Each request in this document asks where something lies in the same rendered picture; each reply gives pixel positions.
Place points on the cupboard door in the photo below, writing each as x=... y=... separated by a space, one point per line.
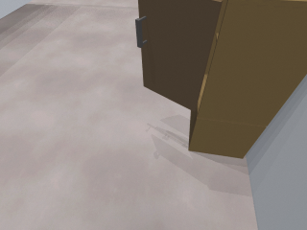
x=179 y=36

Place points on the handle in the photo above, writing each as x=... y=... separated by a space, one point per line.
x=139 y=34

